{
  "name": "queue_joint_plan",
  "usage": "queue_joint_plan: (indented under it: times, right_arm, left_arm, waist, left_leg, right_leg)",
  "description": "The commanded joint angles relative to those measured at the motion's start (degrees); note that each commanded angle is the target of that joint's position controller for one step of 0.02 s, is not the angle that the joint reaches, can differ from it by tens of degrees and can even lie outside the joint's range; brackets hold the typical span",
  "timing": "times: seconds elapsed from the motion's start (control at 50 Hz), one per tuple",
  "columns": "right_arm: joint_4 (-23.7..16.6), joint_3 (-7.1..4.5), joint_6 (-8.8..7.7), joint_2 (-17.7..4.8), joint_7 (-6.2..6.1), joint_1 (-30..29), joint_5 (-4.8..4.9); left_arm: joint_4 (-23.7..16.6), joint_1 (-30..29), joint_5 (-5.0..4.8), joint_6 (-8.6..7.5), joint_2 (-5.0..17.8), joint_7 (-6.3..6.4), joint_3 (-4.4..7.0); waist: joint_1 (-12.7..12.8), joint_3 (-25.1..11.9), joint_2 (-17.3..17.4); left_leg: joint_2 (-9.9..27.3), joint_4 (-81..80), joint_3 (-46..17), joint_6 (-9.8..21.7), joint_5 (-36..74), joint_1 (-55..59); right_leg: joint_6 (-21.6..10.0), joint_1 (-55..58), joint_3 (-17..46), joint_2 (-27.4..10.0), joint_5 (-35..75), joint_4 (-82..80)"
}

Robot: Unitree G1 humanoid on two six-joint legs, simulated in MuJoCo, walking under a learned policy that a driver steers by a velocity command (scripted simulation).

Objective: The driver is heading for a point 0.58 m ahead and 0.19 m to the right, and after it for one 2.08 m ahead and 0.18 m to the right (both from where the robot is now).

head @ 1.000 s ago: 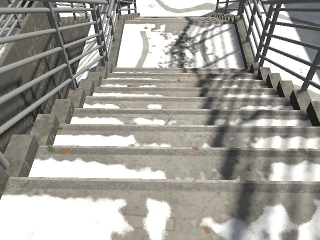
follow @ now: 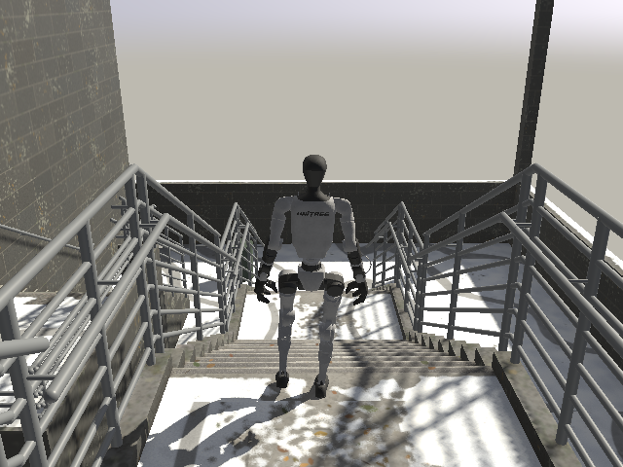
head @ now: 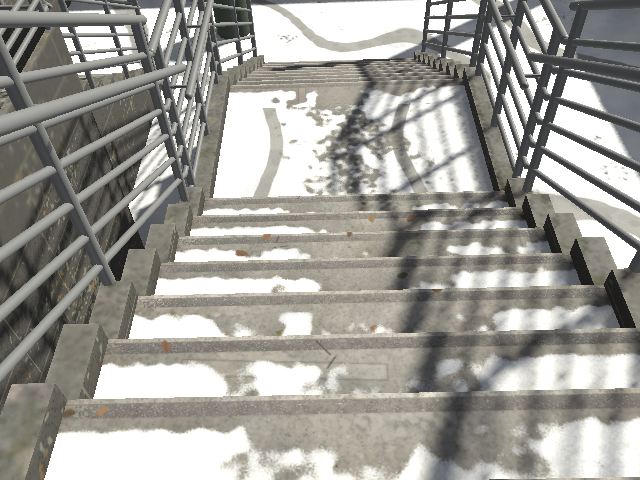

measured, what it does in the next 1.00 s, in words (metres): goes down, turning right: left foot 0.17 m lower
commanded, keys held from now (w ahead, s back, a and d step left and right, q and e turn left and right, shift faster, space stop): w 0.20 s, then w+e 0.64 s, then e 0.16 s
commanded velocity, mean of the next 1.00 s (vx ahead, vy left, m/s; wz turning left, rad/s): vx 0.48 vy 0.00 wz -0.34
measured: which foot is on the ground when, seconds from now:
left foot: up 0.00-0.58, down 0.60-1.00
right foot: down 0.00-0.60, up 0.62-1.00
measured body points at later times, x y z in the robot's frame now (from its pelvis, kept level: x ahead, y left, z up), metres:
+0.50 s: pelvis +0.23 +0.06 -0.06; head +0.24 +0.07 +0.39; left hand +0.11 +0.32 -0.19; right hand +0.44 -0.19 -0.14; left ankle +0.41 +0.21 -0.76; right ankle +0.04 -0.05 -0.74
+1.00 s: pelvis +0.45 +0.12 -0.21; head +0.45 +0.12 +0.24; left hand +0.70 +0.28 -0.32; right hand +0.30 -0.09 -0.35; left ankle +0.41 +0.22 -0.91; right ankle +0.51 -0.03 -0.84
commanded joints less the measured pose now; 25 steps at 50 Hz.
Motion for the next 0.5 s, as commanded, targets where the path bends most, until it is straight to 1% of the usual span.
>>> queue_joint_plan:
  times: [0.02,0.04,0.06,0.1,0.12,0.14,0.16,0.18,0.2,0.22,0.24,0.28,0.3,0.32,0.34,0.36,0.38,0.4,0.42,0.44,0.46,0.48,0.5]
  right_arm:
    - [-2.7,-0.64,1.68,-2.3,0.6,1.6,-0.46]
    - [-3.8,-0.52,1.73,-2.1,0.87,-1.1,-0.42]
    - [-4.0,0.08,1.98,-1.0,1.2,-2.2,-0.89]
    - [-4.9,0.29,2.01,-1.4,1.41,-4.7,-0.43]
    - [-3.4,-0.13,2.08,-2.4,1.42,-2.6,-0.36]
    - [-3.7,-0.34,2.08,-3.4,1.34,-3.6,-0.38]
    - [-3.9,-0.55,1.99,-4.4,1.29,-4.9,-0.74]
    - [-3.5,-1.0,2.25,-5.1,1.52,-4.3,-0.92]
    - [-3.8,-1.24,2.49,-5.7,1.6,-5.6,-1.03]
    - [-4.3,-1.27,2.45,-5.4,1.67,-7.4,-1.25]
    - [-4.8,-1.2,2.28,-5.0,1.79,-9.0,-1.45]
    - [-5.3,-0.98,1.8,-4.3,2.01,-11.0,-1.69]
    - [-5.5,-0.88,1.51,-4.1,2.11,-11.6,-1.66]
    - [-5.5,-0.76,1.21,-3.9,2.18,-11.7,-1.56]
    - [-5.2,-0.68,0.9,-3.7,2.17,-10.6,-1.43]
    - [-9.0,-1.75,0.14,-5.4,1.79,-19.8,-1.12]
    - [-12.2,-2.81,-0.8,-8.6,1.46,-25.8,-0.43]
    - [-13.3,-2.77,-1.79,-8.9,1.36,-29.3,-0.58]
    - [-13.9,-2.29,-2.68,-7.8,1.53,-30.1,-0.28]
    - [-14.2,-1.87,-3.31,-6.7,1.7,-30.3,0.05]
    - [-15.0,-1.17,-3.32,-5.3,2.81,-28.7,0.6]
    - [-13.7,-0.2,-2.91,-1.4,4.42,-24.4,0.93]
    - [-12.7,0.33,-2.0,0.1,5.46,-20.8,1.35]
  left_arm:
    - [-1.8,2.3,-0.52,-1.52,6.2,0.31,0.6]
    - [-1.7,3.2,-0.61,-1.28,6.4,0.4,0.51]
    - [-0.8,5.1,-0.26,-0.85,6.5,0.39,0.58]
    - [-0.4,7.1,-0.26,-0.38,6.1,0.43,0.24]
    - [-0.1,8.7,0.72,-0.62,7.5,0.44,0.54]
    - [0.1,9.8,0.63,-0.61,7.1,0.5,0.33]
    - [0.1,10.4,0.51,-0.51,7.2,0.61,0.33]
    - [0.4,12.9,0.25,-0.3,8.1,0.5,0.63]
    - [0.7,14.1,0.2,0.09,7.4,0.73,0.46]
    - [0.6,15.3,0.46,0.46,6.6,0.84,0.22]
    - [0.6,16.1,0.71,0.66,6.5,0.98,0.2]
    - [0.1,16.8,1.05,0.9,7.2,1.26,0.39]
    - [-0.2,16.8,1.14,1.01,7.5,1.39,0.46]
    - [-0.6,16.3,1.17,1.13,7.8,1.48,0.52]
    - [-1.1,15.2,1.15,1.25,8.0,1.48,0.55]
    - [1.4,22.3,1.77,0.64,9.4,2.3,1.21]
    - [2.5,25.7,1.48,0.12,9.0,3.26,1.22]
    - [2.1,26.7,1.3,-0.03,10.4,4.29,1.79]
    - [1.6,26.3,1.07,-0.21,10.6,4.87,2.16]
    - [1.3,25.1,1.08,-0.58,9.6,5.1,2.01]
    - [-0.8,18.2,1.37,-0.83,7.1,5.34,1.31]
    - [-2.1,12.7,0.08,-0.87,5.3,4.58,0.38]
    - [-2.0,12.5,-0.59,-1.34,6.7,4.12,0.94]
  waist:
    - [-1.9,1.0,-4.8]
    - [-1.5,1.2,-4.6]
    - [-0.8,0.2,-5.4]
    - [-0.2,0.1,-5.0]
    - [-0.1,-1.7,-5.9]
    - [0.0,-1.2,-4.7]
    - [0.4,-0.4,-3.4]
    - [0.8,-1.0,-4.0]
    - [1.2,0.3,-3.2]
    - [1.8,1.2,-3.4]
    - [2.2,1.9,-3.6]
    - [2.8,2.3,-4.1]
    - [3.0,2.5,-4.5]
    - [2.9,2.5,-4.9]
    - [2.3,2.2,-5.5]
    - [7.7,4.8,-7.8]
    - [10.0,6.5,-6.1]
    - [12.0,6.4,-5.2]
    - [12.5,5.6,-5.1]
    - [11.9,5.3,-5.5]
    - [8.9,5.8,-1.0]
    - [7.2,3.4,0.1]
    - [6.7,1.8,-1.3]
  left_leg:
    - [1.5,-6.1,0.0,-1.3,5.2,-2.3]
    - [1.8,-9.2,0.1,-1.5,7.9,-3.6]
    - [1.5,-8.7,1.6,-1.9,10.8,-2.5]
    - [1.6,-10.9,1.8,-2.1,13.9,-3.4]
    - [1.3,-5.6,2.0,-1.5,18.8,-3.9]
    - [2.0,-5.1,1.1,-1.2,18.5,-6.7]
    - [1.8,-4.7,1.0,-1.1,17.5,-8.7]
    - [2.8,-3.5,0.0,-0.5,16.2,-12.5]
    - [2.7,-3.2,-0.4,-0.3,15.1,-15.9]
    - [2.9,-3.6,0.1,-0.4,14.1,-17.2]
    - [2.8,-3.7,0.7,-0.6,13.1,-17.6]
    - [2.2,-4.2,2.0,-1.0,11.0,-16.4]
    - [1.7,-4.7,2.5,-1.1,10.0,-15.0]
    - [1.0,-5.5,3.2,-1.1,9.0,-12.7]
    - [0.1,-6.8,4.1,-0.9,8.0,-8.6]
    - [3.3,-7.7,-2.9,-1.3,15.6,-26.7]
    - [4.5,-10.0,-6.2,-2.5,12.1,-39.8]
    - [5.0,-13.4,-7.7,-3.6,10.6,-45.0]
    - [4.9,-16.0,-7.5,-4.6,11.3,-45.5]
    - [4.9,-18.0,-7.3,-4.8,14.0,-41.6]
    - [4.7,-29.4,-6.1,-5.0,32.0,-24.7]
    - [1.4,-33.8,-0.8,-4.0,45.8,-1.2]
    - [-0.7,-29.0,1.2,-4.1,53.7,13.8]
  right_leg:
    - [-5.6,-1.0,12.5,-14.6,12.2,-13.6]
    - [-5.1,-0.1,11.7,-14.3,13.3,-13.8]
    - [-4.5,0.2,10.1,-13.9,17.0,-13.2]
    - [-3.6,1.6,9.3,-13.7,18.1,-13.0]
    - [-4.4,3.7,9.7,-14.8,18.2,-11.0]
    - [-4.9,5.2,10.5,-15.4,16.3,-10.6]
    - [-5.8,6.5,11.3,-15.8,15.0,-9.5]
    - [-7.9,10.5,13.7,-16.8,10.3,-7.9]
    - [-8.8,12.6,14.4,-17.5,10.9,-5.9]
    - [-9.4,12.9,15.3,-17.8,12.6,-4.4]
    - [-9.8,12.8,16.1,-18.1,14.6,-3.0]
    - [-10.3,11.7,16.9,-18.1,18.4,0.0]
    - [-10.3,10.7,17.0,-17.9,20.2,1.5]
    - [-10.1,9.2,16.7,-17.5,22.4,3.1]
    - [-9.6,6.6,15.9,-16.8,26.2,5.2]
    - [-10.4,21.0,23.9,-18.6,13.1,7.7]
    - [-12.0,30.6,29.8,-21.3,7.3,8.8]
    - [-12.0,34.7,31.6,-21.4,5.6,11.0]
    - [-12.1,35.0,32.0,-20.7,6.4,12.2]
    - [-11.9,30.2,31.7,-19.6,6.5,13.1]
    - [-7.9,12.9,24.8,-13.8,-1.3,14.4]
    - [-4.4,-6.1,18.0,-8.7,-8.4,13.7]
    - [-2.9,-17.7,17.0,-8.2,-13.9,12.8]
